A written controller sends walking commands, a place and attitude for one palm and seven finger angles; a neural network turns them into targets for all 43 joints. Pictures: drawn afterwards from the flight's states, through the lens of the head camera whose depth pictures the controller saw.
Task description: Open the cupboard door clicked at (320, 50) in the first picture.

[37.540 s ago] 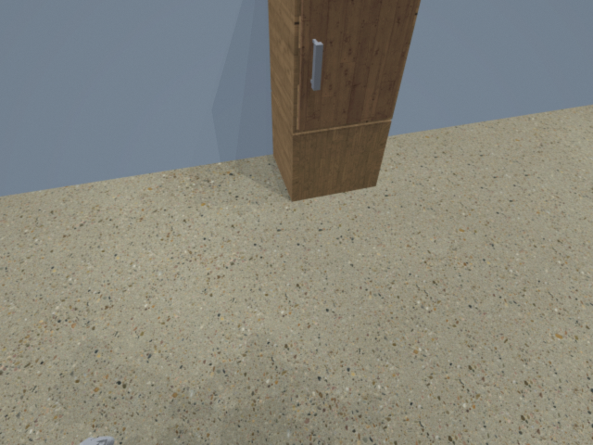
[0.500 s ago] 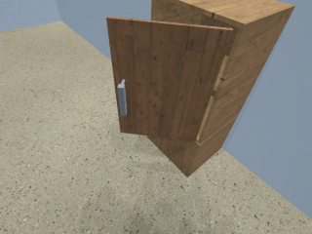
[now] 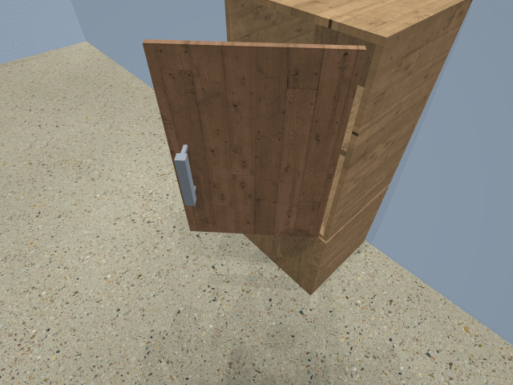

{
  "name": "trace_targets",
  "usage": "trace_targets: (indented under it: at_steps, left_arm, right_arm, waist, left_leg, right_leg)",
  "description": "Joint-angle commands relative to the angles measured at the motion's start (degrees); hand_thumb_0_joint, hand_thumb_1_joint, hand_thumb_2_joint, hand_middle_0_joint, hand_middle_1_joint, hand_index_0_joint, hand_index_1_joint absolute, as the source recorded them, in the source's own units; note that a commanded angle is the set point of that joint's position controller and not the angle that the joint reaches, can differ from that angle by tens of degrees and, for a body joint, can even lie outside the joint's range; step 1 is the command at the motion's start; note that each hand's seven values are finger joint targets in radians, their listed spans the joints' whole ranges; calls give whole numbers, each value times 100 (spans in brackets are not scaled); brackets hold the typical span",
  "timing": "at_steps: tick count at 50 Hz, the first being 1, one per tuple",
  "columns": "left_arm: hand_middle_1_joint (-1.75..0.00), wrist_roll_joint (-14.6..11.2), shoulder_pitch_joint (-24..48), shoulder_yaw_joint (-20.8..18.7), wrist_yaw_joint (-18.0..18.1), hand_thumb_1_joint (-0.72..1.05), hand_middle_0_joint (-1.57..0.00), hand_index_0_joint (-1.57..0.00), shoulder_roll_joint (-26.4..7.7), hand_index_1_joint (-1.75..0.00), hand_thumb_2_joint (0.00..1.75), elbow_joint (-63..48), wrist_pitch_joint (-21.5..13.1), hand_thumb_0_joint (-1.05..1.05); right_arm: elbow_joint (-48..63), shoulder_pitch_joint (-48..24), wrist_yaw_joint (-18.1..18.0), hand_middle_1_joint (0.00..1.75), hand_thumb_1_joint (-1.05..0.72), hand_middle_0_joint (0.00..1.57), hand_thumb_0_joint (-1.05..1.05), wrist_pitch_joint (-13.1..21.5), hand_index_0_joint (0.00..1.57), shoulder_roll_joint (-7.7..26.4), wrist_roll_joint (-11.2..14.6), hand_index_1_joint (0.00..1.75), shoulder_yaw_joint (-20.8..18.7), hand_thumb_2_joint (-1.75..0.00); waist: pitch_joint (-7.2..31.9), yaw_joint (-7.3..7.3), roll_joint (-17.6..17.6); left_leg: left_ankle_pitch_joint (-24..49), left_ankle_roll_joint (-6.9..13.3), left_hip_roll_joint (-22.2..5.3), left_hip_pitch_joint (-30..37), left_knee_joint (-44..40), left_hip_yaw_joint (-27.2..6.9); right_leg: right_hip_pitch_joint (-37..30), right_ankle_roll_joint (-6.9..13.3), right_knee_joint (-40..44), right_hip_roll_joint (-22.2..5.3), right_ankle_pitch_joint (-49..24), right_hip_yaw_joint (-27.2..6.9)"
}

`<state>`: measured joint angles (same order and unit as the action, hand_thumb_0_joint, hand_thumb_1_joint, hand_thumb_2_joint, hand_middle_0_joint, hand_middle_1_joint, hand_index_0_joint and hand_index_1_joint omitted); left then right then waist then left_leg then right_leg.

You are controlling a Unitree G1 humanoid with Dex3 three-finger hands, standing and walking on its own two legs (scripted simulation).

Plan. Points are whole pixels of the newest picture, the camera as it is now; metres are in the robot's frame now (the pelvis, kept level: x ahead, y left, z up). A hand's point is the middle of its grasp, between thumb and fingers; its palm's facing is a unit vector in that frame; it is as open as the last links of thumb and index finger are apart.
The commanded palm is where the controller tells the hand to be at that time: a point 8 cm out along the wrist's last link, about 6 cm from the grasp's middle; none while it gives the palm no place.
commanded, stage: shuffle to correct the standing spot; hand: left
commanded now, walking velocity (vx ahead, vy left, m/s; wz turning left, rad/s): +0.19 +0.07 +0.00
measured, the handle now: (187, 175) +0.61 +0.21 -0.07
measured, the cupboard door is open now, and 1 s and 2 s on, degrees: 44 44 44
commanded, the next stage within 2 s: come to a stop and stand still in 0.04 s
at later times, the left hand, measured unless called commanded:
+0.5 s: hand out of the picture +0.11 +0.21 -0.18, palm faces +0.03 -0.98 -0.20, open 7.3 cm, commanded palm none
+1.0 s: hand out of the picture +0.09 +0.25 -0.17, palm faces +0.03 -0.97 -0.25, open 7.4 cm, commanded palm none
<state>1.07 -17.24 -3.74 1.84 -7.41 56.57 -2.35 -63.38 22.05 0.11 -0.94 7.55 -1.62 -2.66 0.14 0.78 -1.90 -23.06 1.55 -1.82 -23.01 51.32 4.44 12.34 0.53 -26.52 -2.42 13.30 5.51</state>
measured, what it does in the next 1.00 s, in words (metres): steps on the spot: left foot, then right foot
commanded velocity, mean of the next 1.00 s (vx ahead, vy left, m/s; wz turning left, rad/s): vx -0.04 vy -0.02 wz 0.00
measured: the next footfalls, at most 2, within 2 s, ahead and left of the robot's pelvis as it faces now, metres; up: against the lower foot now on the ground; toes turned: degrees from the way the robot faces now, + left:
left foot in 0.16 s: +0.13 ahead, +0.14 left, +0.00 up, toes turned +4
right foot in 0.38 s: +0.14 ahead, -0.09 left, +0.00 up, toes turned +0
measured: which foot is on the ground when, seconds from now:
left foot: up 0.00-0.14, down 0.16-1.00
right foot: down 0.00-0.16, up 0.18-0.36, down 0.38-1.00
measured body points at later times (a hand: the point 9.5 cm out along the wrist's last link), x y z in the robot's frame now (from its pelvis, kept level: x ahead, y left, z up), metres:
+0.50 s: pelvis +0.08 +0.03 -0.01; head +0.10 +0.03 +0.44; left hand +0.11 +0.26 -0.16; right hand +0.11 -0.20 -0.16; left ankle +0.10 +0.14 -0.74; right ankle +0.10 -0.09 -0.74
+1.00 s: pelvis +0.05 +0.05 -0.01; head +0.04 +0.04 +0.44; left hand +0.09 +0.30 -0.15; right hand +0.11 -0.18 -0.15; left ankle +0.09 +0.14 -0.74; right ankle +0.10 -0.09 -0.74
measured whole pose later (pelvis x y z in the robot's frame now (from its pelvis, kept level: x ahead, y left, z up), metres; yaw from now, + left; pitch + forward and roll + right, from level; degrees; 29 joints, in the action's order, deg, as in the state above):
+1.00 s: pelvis +0.05 +0.05 -0.01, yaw +0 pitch -2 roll +0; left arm 1.5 -17.6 -0.9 1.2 -10.8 55.0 1.3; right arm -53.5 16.6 -0.4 -1.0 10.8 -1.5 -1.2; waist 1.3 0.2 -1.3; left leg -13.5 3.0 0.4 -15.6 30.5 6.2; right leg 16.3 -1.1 -30.9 -4.1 12.8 3.1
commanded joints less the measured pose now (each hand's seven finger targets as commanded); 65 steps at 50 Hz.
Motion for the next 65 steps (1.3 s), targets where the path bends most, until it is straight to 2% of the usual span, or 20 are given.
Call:
trace_targets:
  at_steps: [1, 6, 7, 8, 9, 11, 14, 18, 22, 27, 29, 31, 32, 33, 34, 38, 41, 46, 55, 65]
  left_arm:
    - [-30, 82, -202, -116, 18, 90, -20, -20, -784, -30, 90, -161, -82, 0]
    - [-30, 55, -258, -138, -111, 90, -20, -20, -916, -30, 90, -99, 83, 0]
    - [-30, 49, -327, -94, -147, 90, -20, -20, -696, -30, 90, -148, 136, 0]
    - [-30, 42, -304, -20, -168, 90, -20, -20, -382, -30, 90, -321, 146, 0]
    - [-30, 53, -34, 34, -154, 90, -20, -20, -312, -30, 90, -452, 116, 0]
    - [-30, 43, 0, 77, -114, 90, -20, -20, -269, -30, 90, -260, 130, 0]
    - [-30, -40, -540, 180, -72, 90, -20, -20, -187, -30, 90, 93, 210, 0]
    - [-30, 27, -747, 100, -32, 90, -20, -20, -557, -30, 90, 63, 276, 0]
    - [-30, 79, -390, 20, -12, 90, -20, -20, -907, -30, 90, -197, 281, 0]
    - [-30, 56, 207, -34, 43, 90, -20, -20, -979, -30, 90, -401, 328, 0]
    - [-30, 26, 219, -27, 32, 90, -20, -20, -840, -30, 90, -429, 362, 0]
    - [-30, -9, 237, 25, 21, 90, -20, -20, -593, -30, 90, -398, 414, 0]
    - [-30, -41, -567, 151, 214, 90, -20, -20, -835, -30, 90, -62, 360, 0]
    - [-30, 35, -549, 126, 150, 90, -20, -20, -947, -30, 90, -116, 232, 0]
    - [-30, 78, 20, 114, 114, 90, -20, -20, -1124, -30, 90, -372, 180, 0]
    - [-30, 57, 317, 167, 49, 90, -20, -20, -910, -30, 90, -577, 298, 0]
    - [-30, 70, 29, 180, -9, 90, -20, -20, -820, -30, 90, -487, 328, 0]
    - [-30, 69, -168, 187, -15, 90, -20, -20, -839, -30, 90, -472, 279, 0]
    - [-30, 24, -227, 240, -11, 90, -20, -20, -924, -30, 90, -304, 140, 0]
    - [-30, -16, -413, 317, 14, 90, -20, -20, -793, -30, 90, 132, 82, 0]
  right_arm:
    - [595, -9, 80, 30, -90, 20, 0, 174, 20, 201, 40, 30, -101, -90]
    - [583, 512, 35, 30, -90, 20, 0, 306, 20, 371, 38, 30, -86, -90]
    - [541, 748, -20, 30, -90, 20, 0, 329, 20, 704, 8, 30, -152, -90]
    - [558, 1062, -74, 30, -90, 20, 0, 330, 20, 1228, -31, 30, -247, -90]
    - [602, 1004, -98, 30, -90, 20, 0, 333, 20, 1374, -72, 30, -260, -90]
    - [677, 216, -168, 30, -90, 20, 0, 367, 20, 958, -51, 30, -87, -90]
    - [724, -534, -254, 30, -90, 20, 0, 398, 20, 788, 15, 30, 61, -90]
    - [644, -582, -299, 30, -90, 20, 0, 206, 20, 912, 93, 30, -126, -90]
    - [680, -506, -258, 30, -90, 20, 0, 39, 20, 542, 110, 30, -166, -90]
    - [689, -468, -204, 30, -90, 20, 0, -59, 20, 375, 112, 30, -149, -90]
    - [678, -458, -183, 30, -90, 20, 0, 11, 20, 525, 76, 30, -135, -90]
    - [789, -819, -189, 30, -90, 20, 0, 66, 20, 856, 28, 30, -134, -90]
    - [1148, -1288, -196, 30, -90, 20, 0, 174, 20, 1239, 165, 30, -199, -90]
    - [1362, -1382, -178, 30, -90, 20, 0, 196, 20, 1035, 119, 30, -93, -90]
    - [1358, -560, -157, 30, -90, 20, 0, 191, 20, 641, 105, 30, -58, -90]
    - [1406, -665, -113, 30, -90, 20, 0, 183, 20, 897, 28, 30, -49, -90]
    - [1515, -784, -112, 30, -90, 20, 0, 152, 20, 1056, 30, 30, -69, -90]
    - [1435, -674, -80, 30, -90, 20, 0, 147, 20, 1052, 23, 30, -46, -90]
    - [1066, -336, -61, 30, -90, 20, 0, 192, 20, 879, 56, 30, 77, -90]
    - [543, -242, -94, 30, -90, 20, 0, 273, 20, 725, 97, 30, 173, -90]
  waist:
    - [-636, 93, 1002]
    - [-446, 235, 343]
    - [-427, 281, -551]
    - [-450, 362, -1432]
    - [-578, 403, -1233]
    - [-561, 110, -706]
    - [21, -200, -651]
    - [-37, -241, 113]
    - [127, -39, 952]
    - [86, 44, 1080]
    - [156, 23, 190]
    - [-79, -122, -1028]
    - [619, -388, -701]
    - [452, -432, 64]
    - [898, 126, 745]
    - [-222, -31, -905]
    - [-578, -141, -98]
    - [-532, -111, 22]
    - [-338, 20, 483]
    - [-309, -48, 208]
  left_leg:
    - [358, -152, -411, -498, -176, -158]
    - [753, -283, 26, 1681, -2175, 359]
    - [203, -104, -521, 1900, -2745, -500]
    - [-283, 466, -1661, 1874, -3612, -2072]
    - [-220, 974, -2163, 1555, -4056, -2823]
    - [1347, 929, -1875, 865, -3871, -2122]
    - [4430, 740, -1410, 900, -3227, -778]
    - [3642, 371, -1140, 854, -2540, -610]
    - [1700, -135, -231, 694, -1656, 54]
    - [589, -215, -45, 787, -1522, -139]
    - [2067, -60, -445, 1255, -2317, -507]
    - [2237, 456, -1282, 438, -3383, -1371]
    - [3289, 308, -1264, 790, -1949, -795]
    - [2583, 115, -679, 653, -1476, -477]
    - [1344, -148, -229, 730, -1666, -238]
    - [752, 178, -789, 352, -3198, -1163]
    - [-701, 200, -702, -250, -3531, -1188]
    - [-940, 145, -552, -138, -3618, -1079]
    - [48, 61, -284, 560, -3132, -718]
    - [663, -11, -356, 682, -3253, -643]
  right_leg:
    - [340, 804, 1632, -1441, 738, -1110]
    - [1310, 450, 418, -823, 1462, -531]
    - [1694, 262, -519, -457, 1642, -262]
    - [2183, -53, -1829, 77, 1894, 342]
    - [2405, -6, -2753, 7, 2102, 11]
    - [1907, -13, -3157, -357, 1398, -497]
    - [520, -177, -1696, -281, 720, -348]
    - [-96, -97, -205, -157, -947, -351]
    - [74, 520, -66, -1056, -3058, -1294]
    - [360, 849, 184, -1231, -2269, -1276]
    - [628, 407, -254, -706, -1356, -867]
    - [207, -98, -1056, -16, 410, -257]
    - [-49, 164, -725, -331, 42, -756]
    - [-77, 155, 69, -559, -1348, -777]
    - [-144, 451, -120, -1074, -1558, -1252]
    - [532, 73, -542, -95, 603, -318]
    - [284, 73, -397, -76, 433, -334]
    - [331, 74, -113, -133, 553, -449]
    - [720, 139, 591, -459, 992, -912]
    - [263, 120, 609, -462, 224, -789]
